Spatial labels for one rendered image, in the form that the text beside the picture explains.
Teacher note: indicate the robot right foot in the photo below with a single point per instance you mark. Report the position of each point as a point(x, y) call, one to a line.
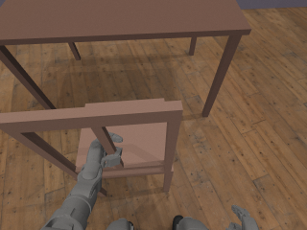
point(176, 220)

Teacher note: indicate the chair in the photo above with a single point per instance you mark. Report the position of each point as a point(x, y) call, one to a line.
point(149, 129)

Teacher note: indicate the left robot hand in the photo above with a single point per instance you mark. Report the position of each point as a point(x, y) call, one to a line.
point(97, 153)

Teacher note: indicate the robot left forearm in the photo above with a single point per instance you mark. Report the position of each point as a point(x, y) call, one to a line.
point(77, 207)

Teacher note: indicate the left robot thigh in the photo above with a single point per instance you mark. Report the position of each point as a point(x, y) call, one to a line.
point(120, 224)

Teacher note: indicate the right robot hand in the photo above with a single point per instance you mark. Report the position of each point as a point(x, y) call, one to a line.
point(243, 215)

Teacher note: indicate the table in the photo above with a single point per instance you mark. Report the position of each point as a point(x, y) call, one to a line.
point(25, 22)

